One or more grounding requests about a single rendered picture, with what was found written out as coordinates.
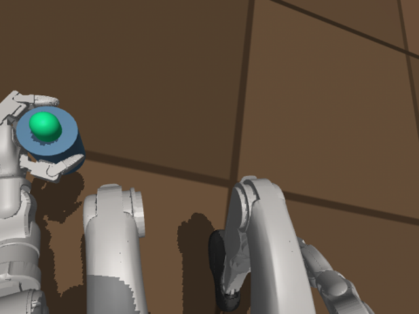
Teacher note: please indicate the bottle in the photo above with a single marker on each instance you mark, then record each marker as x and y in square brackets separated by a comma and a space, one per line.
[51, 134]

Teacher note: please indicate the right robot arm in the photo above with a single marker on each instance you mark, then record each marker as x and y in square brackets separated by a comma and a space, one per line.
[340, 295]

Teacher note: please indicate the left robot hand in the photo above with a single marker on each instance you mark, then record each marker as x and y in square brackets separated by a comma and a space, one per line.
[14, 160]

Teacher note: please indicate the left robot arm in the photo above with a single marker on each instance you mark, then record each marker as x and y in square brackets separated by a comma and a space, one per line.
[20, 241]

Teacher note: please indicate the right robot hand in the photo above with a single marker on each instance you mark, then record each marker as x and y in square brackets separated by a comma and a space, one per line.
[315, 263]

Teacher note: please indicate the right robot foot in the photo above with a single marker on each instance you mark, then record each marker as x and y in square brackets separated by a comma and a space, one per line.
[216, 252]

